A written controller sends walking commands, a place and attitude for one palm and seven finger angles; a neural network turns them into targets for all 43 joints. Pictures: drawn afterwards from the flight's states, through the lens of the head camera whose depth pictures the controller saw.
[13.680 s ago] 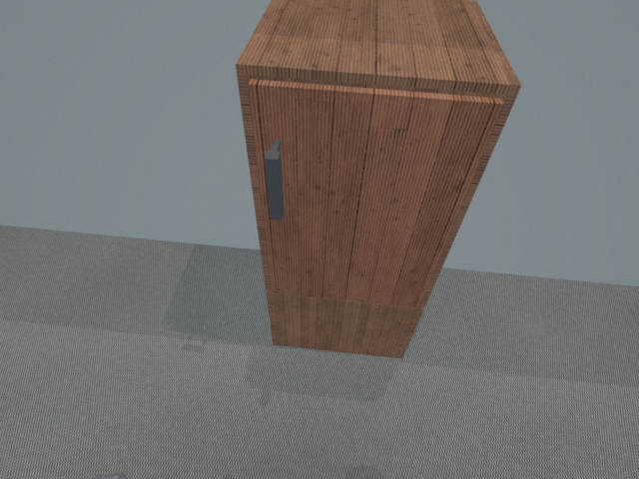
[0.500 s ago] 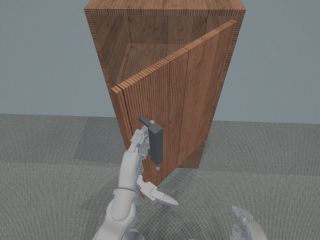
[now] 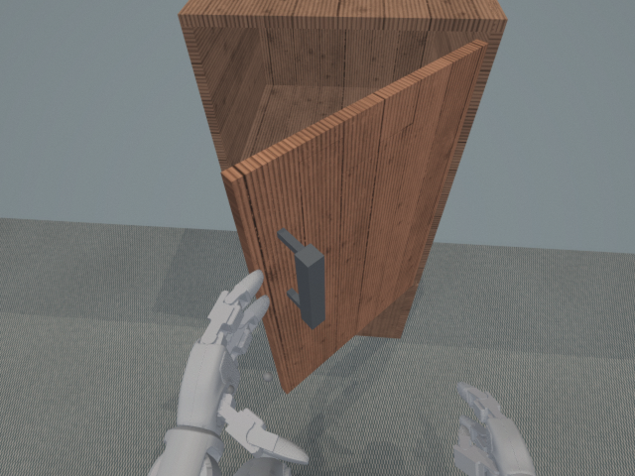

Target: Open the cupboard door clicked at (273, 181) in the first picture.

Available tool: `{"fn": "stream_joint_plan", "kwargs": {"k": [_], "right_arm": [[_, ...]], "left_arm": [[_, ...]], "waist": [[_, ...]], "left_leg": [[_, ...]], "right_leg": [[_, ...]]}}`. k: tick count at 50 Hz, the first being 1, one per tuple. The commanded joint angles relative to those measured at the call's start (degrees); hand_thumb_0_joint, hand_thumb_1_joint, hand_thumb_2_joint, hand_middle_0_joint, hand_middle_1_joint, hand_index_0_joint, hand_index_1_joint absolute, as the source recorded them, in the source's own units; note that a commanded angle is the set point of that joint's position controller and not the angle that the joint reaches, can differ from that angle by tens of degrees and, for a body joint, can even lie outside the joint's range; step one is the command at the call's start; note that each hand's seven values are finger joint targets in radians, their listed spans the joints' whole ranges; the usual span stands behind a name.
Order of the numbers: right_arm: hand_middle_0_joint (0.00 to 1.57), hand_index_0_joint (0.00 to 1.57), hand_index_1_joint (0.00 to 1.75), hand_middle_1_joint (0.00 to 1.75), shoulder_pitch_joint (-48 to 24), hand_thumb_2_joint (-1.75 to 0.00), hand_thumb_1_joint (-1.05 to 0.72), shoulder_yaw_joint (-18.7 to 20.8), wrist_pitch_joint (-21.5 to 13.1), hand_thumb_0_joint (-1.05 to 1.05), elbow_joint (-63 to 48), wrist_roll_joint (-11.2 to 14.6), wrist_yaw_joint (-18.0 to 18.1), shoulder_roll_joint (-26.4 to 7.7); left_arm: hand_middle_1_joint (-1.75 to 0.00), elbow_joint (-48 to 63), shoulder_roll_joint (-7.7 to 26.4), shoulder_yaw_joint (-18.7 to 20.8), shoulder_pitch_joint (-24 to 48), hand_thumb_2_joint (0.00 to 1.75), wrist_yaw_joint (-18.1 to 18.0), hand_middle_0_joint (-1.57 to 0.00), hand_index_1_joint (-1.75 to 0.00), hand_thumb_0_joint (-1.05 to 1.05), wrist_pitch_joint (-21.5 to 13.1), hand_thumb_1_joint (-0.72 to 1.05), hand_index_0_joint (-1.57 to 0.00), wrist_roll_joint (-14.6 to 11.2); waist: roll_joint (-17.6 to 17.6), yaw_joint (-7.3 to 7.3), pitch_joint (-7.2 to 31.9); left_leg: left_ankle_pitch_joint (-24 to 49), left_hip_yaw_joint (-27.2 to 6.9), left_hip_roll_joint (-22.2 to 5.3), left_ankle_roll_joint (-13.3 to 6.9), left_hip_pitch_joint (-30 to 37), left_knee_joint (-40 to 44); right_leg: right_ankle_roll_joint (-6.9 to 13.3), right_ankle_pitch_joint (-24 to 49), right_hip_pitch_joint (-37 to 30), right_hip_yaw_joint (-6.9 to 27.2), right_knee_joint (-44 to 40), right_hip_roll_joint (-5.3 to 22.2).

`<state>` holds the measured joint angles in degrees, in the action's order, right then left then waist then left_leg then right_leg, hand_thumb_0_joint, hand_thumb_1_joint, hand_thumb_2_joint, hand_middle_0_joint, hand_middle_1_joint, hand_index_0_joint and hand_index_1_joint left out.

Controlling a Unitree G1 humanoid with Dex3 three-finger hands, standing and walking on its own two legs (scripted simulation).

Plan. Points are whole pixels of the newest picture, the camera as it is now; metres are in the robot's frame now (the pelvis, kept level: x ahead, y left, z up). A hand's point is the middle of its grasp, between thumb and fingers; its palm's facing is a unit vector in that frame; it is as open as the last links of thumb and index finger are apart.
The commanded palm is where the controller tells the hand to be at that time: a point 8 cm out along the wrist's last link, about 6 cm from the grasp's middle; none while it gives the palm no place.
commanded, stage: slide the hand sideways off the handle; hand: left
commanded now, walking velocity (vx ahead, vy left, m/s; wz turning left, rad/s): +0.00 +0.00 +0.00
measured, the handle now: (300, 279) +0.34 +0.04 +0.07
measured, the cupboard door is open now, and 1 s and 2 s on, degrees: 46 46 46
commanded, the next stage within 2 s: draw the hand back to the body in 0.28 s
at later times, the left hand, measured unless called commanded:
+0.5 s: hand (232, 388) +0.21 +0.10 +0.08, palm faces -0.09 -1.00 -0.01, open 16.3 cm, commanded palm +0.18 +0.16 +0.09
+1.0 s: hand (128, 379) +0.19 +0.18 +0.14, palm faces +0.08 -0.97 -0.22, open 15.6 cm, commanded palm +0.16 +0.23 +0.16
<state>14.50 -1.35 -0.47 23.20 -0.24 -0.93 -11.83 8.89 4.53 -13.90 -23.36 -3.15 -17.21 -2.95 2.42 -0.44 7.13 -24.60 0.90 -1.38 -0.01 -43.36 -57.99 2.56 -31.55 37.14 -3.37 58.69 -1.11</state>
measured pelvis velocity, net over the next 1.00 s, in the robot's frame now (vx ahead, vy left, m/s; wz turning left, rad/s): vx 0.01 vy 0.01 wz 0.00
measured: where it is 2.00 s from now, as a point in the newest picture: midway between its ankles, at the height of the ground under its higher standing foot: outside the picture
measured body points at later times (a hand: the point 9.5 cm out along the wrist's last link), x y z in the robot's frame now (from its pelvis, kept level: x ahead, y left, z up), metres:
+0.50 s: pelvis +0.00 +0.00 -0.01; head +0.03 -0.01 +0.44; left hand +0.20 +0.15 +0.08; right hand +0.17 -0.22 -0.08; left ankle +0.04 +0.12 -0.67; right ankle -0.02 -0.09 -0.67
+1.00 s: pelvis +0.01 +0.01 +0.03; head +0.00 +0.00 +0.48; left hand +0.18 +0.23 +0.15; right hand +0.20 -0.20 -0.04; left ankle +0.04 +0.12 -0.67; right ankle -0.02 -0.09 -0.67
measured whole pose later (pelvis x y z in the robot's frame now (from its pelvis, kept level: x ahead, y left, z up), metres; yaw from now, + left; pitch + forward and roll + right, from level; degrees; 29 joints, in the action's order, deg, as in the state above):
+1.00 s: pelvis +0.01 +0.01 +0.03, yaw +0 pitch +5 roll -2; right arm 15.7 -2.5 -4.3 25.1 1.6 5.4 -12.6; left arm 25.8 15.9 1.9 -33.5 0.1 -5.4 -6.5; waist 4.0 2.2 6.7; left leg -22.0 0.6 -1.6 -0.9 -32.1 -49.6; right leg 1.5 -26.9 24.6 -3.4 47.0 -1.8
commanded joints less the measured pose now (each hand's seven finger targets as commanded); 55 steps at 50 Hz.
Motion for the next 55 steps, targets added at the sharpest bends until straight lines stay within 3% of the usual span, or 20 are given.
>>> {"fn": "stream_joint_plan", "kwargs": {"k": [1, 4, 8, 11, 16, 18, 21, 22, 26, 28, 31, 33, 35, 39, 40, 44, 45, 47, 52, 55], "right_arm": [[0.2, 0.2, 0.3, 0.3, -3.2, -0.9, -0.9, 2.5, -3.6, 0.0, -9.7, 0.4, 0.4, -5.9], [0.2, 0.2, 0.3, 0.3, -2.8, -0.9, -0.9, 2.7, -4.3, 0.0, -9.8, 0.5, 0.8, -6.0], [0.2, 0.2, 0.3, 0.3, -2.2, -0.9, -0.9, 2.9, -5.0, 0.0, -10.2, 0.7, 1.3, -6.2], [0.2, 0.2, 0.3, 0.3, -2.4, -0.9, -0.9, 3.0, -5.0, 0.0, -10.0, 0.9, 1.8, -6.4], [0.2, 0.2, 0.3, 0.3, -2.7, -0.9, -0.9, 2.8, -5.6, 0.0, -10.0, 1.0, 2.4, -6.5], [0.2, 0.2, 0.3, 0.3, -2.4, -0.9, -0.9, 2.6, -6.1, 0.0, -10.0, 1.0, 2.4, -6.4], [0.2, 0.2, 0.3, 0.3, -2.2, -0.9, -0.9, 2.9, -6.2, 0.0, -10.1, 1.1, 2.6, -6.6], [0.2, 0.2, 0.3, 0.3, -2.4, -0.9, -0.9, 2.8, -6.1, 0.0, -10.6, 1.3, 2.7, -6.3], [0.2, 0.2, 0.3, 0.3, -2.8, -0.9, -0.9, 2.5, -5.8, 0.0, -10.3, 1.8, 2.9, -6.1], [0.2, 0.2, 0.3, 0.3, -2.6, -0.9, -0.9, 2.4, -6.0, 0.0, -10.1, 2.2, 3.1, -6.2], [0.2, 0.2, 0.3, 0.3, -3.0, -0.9, -0.9, 2.2, -6.5, 0.0, -10.0, 2.3, 3.5, -6.6], [0.2, 0.2, 0.3, 0.3, -2.8, -0.9, -0.9, 2.2, -6.8, 0.0, -9.6, 2.4, 3.8, -6.7], [0.2, 0.2, 0.3, 0.3, -2.9, -0.9, -0.9, 2.0, -7.5, 0.0, -9.7, 2.5, 3.9, -6.9], [0.2, 0.2, 0.3, 0.3, -3.1, -0.9, -0.9, 1.8, -8.1, 0.0, -9.3, 2.8, 4.3, -6.9], [0.2, 0.2, 0.3, 0.3, -3.4, -0.9, -0.9, 1.9, -8.3, 0.0, -9.3, 2.9, 4.3, -7.1], [0.2, 0.2, 0.3, 0.3, -4.0, -0.9, -0.9, 1.5, -8.6, 0.0, -8.6, 3.2, 4.6, -7.0], [0.2, 0.2, 0.3, 0.3, -4.1, -0.9, -0.9, 1.8, -7.7, 0.0, -9.0, 2.3, 6.3, -6.6], [0.2, 0.2, 0.3, 0.3, -3.7, -0.9, -0.9, 0.9, -7.3, 0.0, -7.6, 1.8, 6.9, -5.6], [0.2, 0.2, 0.3, 0.3, -5.5, -0.9, -0.9, 0.7, -6.5, 0.0, -6.0, 1.3, 7.7, -6.3], [0.2, 0.2, 0.3, 0.3, -6.3, -0.9, -0.9, 0.6, -6.9, 0.0, -4.7, 1.1, 8.0, -6.3]], "left_arm": [[-0.3, 15.1, 1.7, 3.4, -0.9, 0.3, 1.9, -0.15, -0.3, 0.0, -4.9, -0.5, -0.15, -1.3], [-0.3, 17.2, 1.9, 2.9, -0.1, 0.3, 3.7, -0.15, -0.3, 0.0, -5.8, -0.5, -0.15, -1.8], [-0.3, 18.2, 2.6, 3.6, -3.1, 0.3, 5.9, -0.15, -0.3, 0.0, -6.0, -0.5, -0.15, -3.0], [-0.3, 17.7, 5.9, 7.3, -3.8, 0.3, 6.2, -0.15, -0.3, 0.0, -5.2, -0.5, -0.15, -3.7], [-0.3, 17.7, 5.4, 7.2, -1.7, 0.3, 6.6, -0.15, -0.3, 0.0, -4.6, -0.5, -0.15, -4.4], [-0.3, 18.1, 4.4, 5.9, -0.5, 0.3, 6.5, -0.15, -0.3, 0.0, -4.5, -0.5, -0.15, -4.3], [-0.3, 20.6, 8.5, 10.0, -2.2, 0.3, 5.7, -0.15, -0.3, 0.0, -4.0, -0.5, -0.15, -4.4], [-0.3, 22.2, 8.2, 10.1, -3.7, 0.3, 5.7, -0.15, -0.3, 0.0, -3.7, -0.5, -0.15, -4.7], [-0.3, 22.1, 8.8, 12.1, -6.8, 0.3, 6.1, -0.15, -0.3, 0.0, -1.2, -0.5, -0.15, -6.0], [-0.3, 22.2, 8.2, 11.9, -6.9, 0.3, 7.1, -0.15, -0.3, 0.0, -0.4, -0.5, -0.15, -6.8], [-0.3, 23.5, 9.3, 12.7, -7.3, 0.3, 8.6, -0.15, -0.3, 0.0, 0.5, -0.5, -0.15, -7.7], [-0.3, 23.3, 10.4, 14.7, -7.4, 0.3, 9.4, -0.15, -0.3, 0.0, 0.9, -0.5, -0.15, -8.4], [-0.3, 25.4, 10.8, 14.9, -5.6, 0.3, 10.3, -0.15, -0.3, 0.0, 1.0, -0.5, -0.15, -9.2], [-0.3, 26.1, 12.0, 17.3, -6.5, 0.3, 11.3, -0.15, -0.3, 0.0, 2.2, -0.5, -0.15, -10.5], [-0.3, 27.3, 12.9, 18.1, -6.0, 0.32, 11.6, -0.15, -0.3, 0.0, 2.3, -0.47, -0.15, -10.7], [-0.3, 26.9, 14.1, 20.8, -6.5, 0.37, 12.8, -0.16, -0.3, 0.0, 4.7, -0.32, -0.16, -12.0], [-0.3, 32.9, 21.5, 22.3, -5.5, 0.39, 6.0, -0.16, -0.3, 0.0, 5.9, -0.29, -0.16, -4.3], [-0.3, 30.0, 15.3, 19.1, -9.7, 0.42, 1.2, -0.16, -0.3, 0.0, 8.8, -0.22, -0.16, -2.4], [-0.3, 29.9, 17.5, 21.4, -7.5, 0.5, -2.7, -0.17, -0.3, 0.0, 10.7, -0.05, -0.17, -0.1], [-0.3, 29.7, 18.8, 23.2, -5.3, 0.54, -3.8, -0.17, -0.3, 0.0, 10.7, 0.06, -0.17, 0.4]], "waist": [[-5.2, -0.81, 9.0], [-4.3, -1.81, 8.2], [-4.0, -1.52, 9.2], [-4.6, -0.93, 8.8], [-5.5, -1.47, 8.3], [-3.3, -1.53, 8.0], [-3.4, -0.06, 11.2], [-2.1, 0.44, 12.2], [-2.9, 0.66, 9.5], [-3.7, -0.16, 7.3], [-2.6, -0.16, 5.9], [-3.5, -0.07, 5.6], [-1.4, -0.16, 5.1], [-1.6, 0.49, 5.1], [-0.1, 0.59, 5.8], [-0.3, 1.0, 4.2], [-0.1, 3.85, 4.6], [-0.7, 2.25, 0.8], [-2.6, 2.1, -0.6], [-0.8, 2.22, -1.9]], "left_leg": [[10.0, -1.9, 1.8, -1.5, 9.4, 5.0], [8.6, -2.1, 1.8, -1.5, 8.7, 3.8], [8.6, -2.2, 1.8, -1.6, 8.1, 3.2], [7.3, -2.2, 1.8, -1.5, 6.4, 2.7], [6.1, -2.2, 1.7, -1.5, 5.2, 1.9], [5.9, -2.4, 1.7, -1.5, 6.0, 2.5], [7.4, -2.3, 1.6, -1.7, 7.8, 3.5], [8.5, -1.9, 1.8, -1.7, 9.1, 4.2], [9.1, -1.9, 1.7, -1.7, 10.4, 6.7], [8.4, -2.0, 1.6, -1.8, 11.2, 7.4], [8.2, -2.3, 1.6, -1.9, 12.4, 8.7], [8.1, -2.4, 1.5, -1.8, 13.1, 9.2], [7.6, -2.6, 1.5, -1.7, 14.3, 10.1], [8.3, -3.0, 1.4, -1.7, 16.0, 11.6], [8.7, -3.0, 1.4, -1.6, 16.8, 11.9], [9.3, -3.1, 1.4, -1.6, 17.8, 13.3], [9.3, -1.9, 0.5, -1.6, 19.5, 15.1], [8.8, -1.6, 0.7, -1.8, 21.7, 16.1], [10.4, -1.5, 0.2, -1.9, 26.4, 20.3], [9.7, -1.4, 0.1, -1.9, 29.3, 23.2]], "right_leg": [[-1.9, 22.1, -1.3, 3.2, -10.2, 0.3], [-2.2, 20.5, 1.1, 3.5, -9.8, 0.4], [-2.3, 20.0, 1.1, 3.5, -9.5, 0.4], [-2.2, 17.2, 0.9, 4.3, -10.0, 0.3], [-2.6, 15.3, 1.4, 5.2, -10.8, 0.7], [-2.3, 14.0, 2.5, 4.3, -10.4, 0.5], [-2.0, 15.3, -0.2, 4.3, -10.7, 0.2], [-2.1, 17.0, -1.3, 4.2, -10.9, 0.2], [-2.2, 18.1, -3.1, 2.9, -12.4, -0.3], [-2.6, 18.1, -2.4, 2.7, -13.6, -0.4], [-2.4, 16.8, -2.6, 1.9, -14.5, -0.5], [-2.5, 16.8, -2.8, 1.9, -15.1, -0.7], [-2.3, 15.5, -2.5, 1.4, -15.5, -0.8], [-2.2, 15.9, -4.0, 0.7, -16.2, -1.0], [-2.1, 16.2, -4.2, 0.7, -16.3, -1.0], [-2.1, 17.2, -5.7, 0.2, -17.6, -1.1], [-1.3, 16.9, -5.8, 4.1, -22.2, 0.5], [-1.4, 15.2, -6.6, 3.4, -24.6, 0.9], [-1.8, 16.5, -10.5, 2.6, -28.1, 1.0], [-1.7, 15.4, -12.0, 2.5, -30.7, 1.1]]}}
